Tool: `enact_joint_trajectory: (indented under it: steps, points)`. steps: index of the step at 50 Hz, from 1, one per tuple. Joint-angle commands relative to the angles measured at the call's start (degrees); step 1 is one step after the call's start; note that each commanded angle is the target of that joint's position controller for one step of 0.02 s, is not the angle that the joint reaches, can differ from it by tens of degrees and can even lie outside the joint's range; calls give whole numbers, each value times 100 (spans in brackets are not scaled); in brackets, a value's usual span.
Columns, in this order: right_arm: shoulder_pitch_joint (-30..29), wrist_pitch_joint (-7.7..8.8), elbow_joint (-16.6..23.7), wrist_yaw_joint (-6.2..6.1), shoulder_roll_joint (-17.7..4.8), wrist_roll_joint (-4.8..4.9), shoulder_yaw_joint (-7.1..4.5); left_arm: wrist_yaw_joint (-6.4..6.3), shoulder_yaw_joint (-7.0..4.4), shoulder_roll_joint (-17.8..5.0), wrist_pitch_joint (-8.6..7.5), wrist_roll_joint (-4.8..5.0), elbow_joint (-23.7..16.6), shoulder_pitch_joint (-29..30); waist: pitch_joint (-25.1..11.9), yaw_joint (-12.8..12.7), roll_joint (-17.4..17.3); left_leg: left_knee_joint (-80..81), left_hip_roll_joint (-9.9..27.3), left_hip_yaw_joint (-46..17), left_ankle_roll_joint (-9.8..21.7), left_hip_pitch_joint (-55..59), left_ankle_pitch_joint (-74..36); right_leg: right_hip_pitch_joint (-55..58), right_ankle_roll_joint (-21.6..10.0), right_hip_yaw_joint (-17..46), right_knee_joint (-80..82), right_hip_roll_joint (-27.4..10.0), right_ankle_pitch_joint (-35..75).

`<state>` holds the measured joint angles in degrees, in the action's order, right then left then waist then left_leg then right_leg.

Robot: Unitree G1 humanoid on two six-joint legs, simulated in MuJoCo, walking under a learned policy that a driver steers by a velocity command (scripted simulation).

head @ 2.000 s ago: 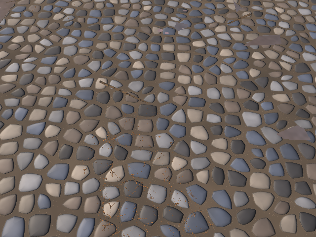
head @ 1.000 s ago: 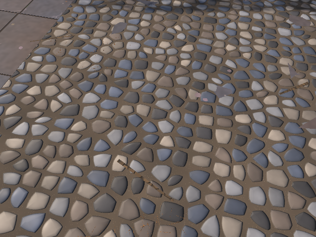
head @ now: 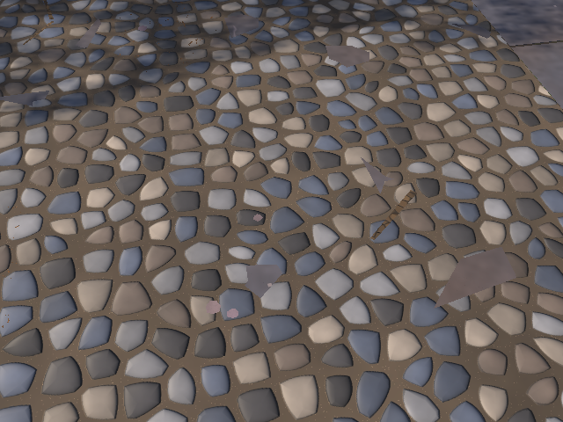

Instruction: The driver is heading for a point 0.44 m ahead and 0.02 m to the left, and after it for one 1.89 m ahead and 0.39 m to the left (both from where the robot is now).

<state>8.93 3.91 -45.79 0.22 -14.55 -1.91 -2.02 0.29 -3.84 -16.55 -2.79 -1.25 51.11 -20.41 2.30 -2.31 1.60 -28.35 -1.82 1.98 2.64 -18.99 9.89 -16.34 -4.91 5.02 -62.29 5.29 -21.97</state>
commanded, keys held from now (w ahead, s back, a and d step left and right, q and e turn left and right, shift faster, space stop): w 0.38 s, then no key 0.06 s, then q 0.56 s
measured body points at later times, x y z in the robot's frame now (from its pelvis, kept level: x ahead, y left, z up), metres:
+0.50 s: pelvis +0.25 -0.04 +0.00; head +0.28 -0.06 +0.45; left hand +0.42 +0.20 -0.10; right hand +0.23 -0.30 -0.15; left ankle +0.13 +0.09 -0.65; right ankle +0.31 -0.11 -0.73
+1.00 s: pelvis +0.34 -0.02 -0.01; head +0.37 +0.00 +0.44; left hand +0.36 +0.25 -0.15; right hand +0.52 -0.25 -0.12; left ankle +0.37 +0.06 -0.73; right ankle +0.31 -0.13 -0.68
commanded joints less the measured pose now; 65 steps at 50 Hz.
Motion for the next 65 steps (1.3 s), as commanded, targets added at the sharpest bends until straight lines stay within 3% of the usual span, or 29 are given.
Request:
enact_joint_trajectory:
  steps: [1,5,8,11,14,17,18,19,20,21,22,23,24,26,30,35,41,44,45,46,47,48,49,50,52,53,57,61,65]
  points:
    - [555,100,-16,-9,-500,50,-122,94,-31,-341,18,-112,-328,-84,-132,161,-691,1688,1481,-1860,718,1193,-281,-1378,96,140,-158,-579,381]
    - [988,242,-300,38,-611,140,-155,162,28,-232,96,-129,-463,345,-124,138,-690,1927,1434,-1322,890,1320,-1144,-1773,258,-111,249,-706,729]
    - [1205,202,-452,40,-560,143,-141,211,121,-128,78,-117,-727,1164,92,279,-645,2153,1261,-944,876,1337,-1240,-2046,410,-448,1138,-921,1326]
    - [1459,188,-602,49,-635,147,-158,238,234,26,42,-67,-908,1797,137,440,-666,2117,1134,-603,777,1307,-1662,-1647,434,-737,2169,-883,1813]
    - [1715,162,-746,35,-734,129,-179,201,243,-60,24,-38,-1001,2109,148,521,-676,1933,1307,-598,726,1600,-1999,-1370,323,-850,2692,-781,1829]
    - [1704,105,-842,-8,-807,103,-198,140,197,-180,-16,-57,-1005,2013,124,375,-675,1465,1501,-608,643,1971,-2777,-982,91,-881,3055,-644,1366]
    - [1659,84,-864,-21,-834,109,-203,108,158,-231,-45,-80,-878,1634,-54,186,-641,968,1454,-518,573,2020,-3445,-459,-7,-934,3280,-496,1251]
    - [1638,54,-887,-24,-791,130,-184,62,92,-324,-102,-126,-596,863,-449,-149,-438,22,1231,-287,466,1845,-3754,535,-149,-983,3657,-362,1370]
    - [1607,55,-784,-31,-617,161,-120,-6,-3,-606,-171,-247,-344,-94,-1046,-497,-133,-1303,960,-92,306,1029,-2797,1886,-392,-263,3722,-1044,1391]
    - [2096,57,-570,-15,1,343,33,-67,-156,-1213,-160,-318,-294,-609,-1787,-402,1142,-3454,75,393,-19,-826,447,3431,-1087,2154,3982,-2818,1980]
    - [2067,5,-712,-89,-573,189,-143,-44,-158,-1106,-87,-6,-265,-499,-1808,-340,753,-4191,-132,-247,14,-1191,2119,3011,-1332,2850,4291,-3046,3396]
    - [1829,-39,-704,-107,-525,169,-167,-32,-67,-779,-91,79,-331,82,-1079,-38,355,-4342,149,-542,43,-1250,1846,2299,-1224,1756,4214,-2804,4058]
    - [1689,-46,-728,-100,-326,166,-113,-18,48,-354,-137,69,-378,471,-625,106,190,-4086,323,-527,21,-1158,1606,1649,-1035,1026,4357,-2537,4681]
    - [1664,-192,-799,-72,-262,75,-137,-58,151,-39,-185,67,-343,809,-272,384,333,-3533,497,-466,-70,-747,1286,878,-600,125,4635,-2071,4908]
    - [1551,-409,-740,-2,-199,55,-208,-122,93,-298,-248,59,-292,724,-470,555,312,-3477,328,-284,-188,-619,681,667,-608,-602,4694,-1996,5534]
    - [717,-510,-366,61,-61,18,-155,-245,95,-266,-108,55,-208,583,-280,383,449,-2265,455,-31,-232,-844,19,761,-588,-1167,4637,-1902,4858]
    - [269,-558,-27,105,-154,8,-153,-250,-39,-509,98,6,-123,351,-280,155,450,-1318,336,259,0,-549,625,1152,-644,-1198,4073,-2251,4481]
    - [321,-519,98,102,-185,30,-186,-269,-114,-606,223,0,-132,361,-274,185,349,-583,250,315,197,-199,885,1192,-470,-1173,3396,-2358,4023]
    - [541,-451,82,82,-237,21,-210,-271,-139,-631,264,-12,-112,311,-407,353,53,68,235,183,295,331,208,991,-211,-1339,2796,-2212,3667]
    - [885,-370,50,12,-791,-32,-357,-250,-119,-513,279,-21,-215,141,-748,435,-950,570,965,-979,584,1154,-1394,322,177,-1670,1452,-1713,2478]
    - [1025,-404,114,-25,-1515,47,-551,-229,-15,-96,328,71,-582,309,-856,477,-2082,818,2507,-3158,1731,1819,-3895,-1366,577,-1686,66,-367,-1535]
    - [1442,-455,-37,-38,-1352,213,-559,-251,-30,-265,436,-36,-572,688,-1085,711,-924,782,2421,-2844,1959,1842,-3615,-1446,607,-639,-622,-533,-1723]
    - [1136,-505,1,-72,-1152,190,-503,-234,-33,-223,458,29,-624,808,-715,562,-753,834,2132,-2431,1873,1499,-3071,-1626,623,-489,-776,-607,-1303]
    - [680,-568,79,-108,-903,163,-428,-230,-31,-214,426,70,-600,875,-315,379,-519,1007,1761,-2076,1582,1124,-2395,-1675,629,-388,-501,-724,-797]
    - [139,-600,263,-139,-630,193,-344,-218,-78,-357,422,-66,-570,787,-295,179,-684,1066,1283,-1719,1261,944,-2123,-1499,656,-385,-167,-735,-244]
    - [161,-585,281,-115,-653,178,-344,-204,-82,-333,454,-79,-552,701,-446,166,-638,1030,1222,-1675,1235,959,-2264,-1384,680,-404,-145,-651,-163]
    - [413,-534,232,-63,-951,132,-435,-217,-40,-202,540,3,-679,818,-561,267,-645,1079,1118,-1896,1190,1018,-1527,-1312,780,-346,596,-588,-150]
    - [443,-589,275,-38,-1015,76,-465,-234,-29,-253,546,25,-820,1029,-526,390,-836,1213,1085,-2283,1166,871,-324,-1143,763,-288,1225,-530,-133]
    - [290,-613,288,-1,-960,21,-436,-257,1,-236,479,80,-821,893,-594,396,-938,1113,1050,-2390,1040,605,-410,-402,604,-401,1933,-407,-224]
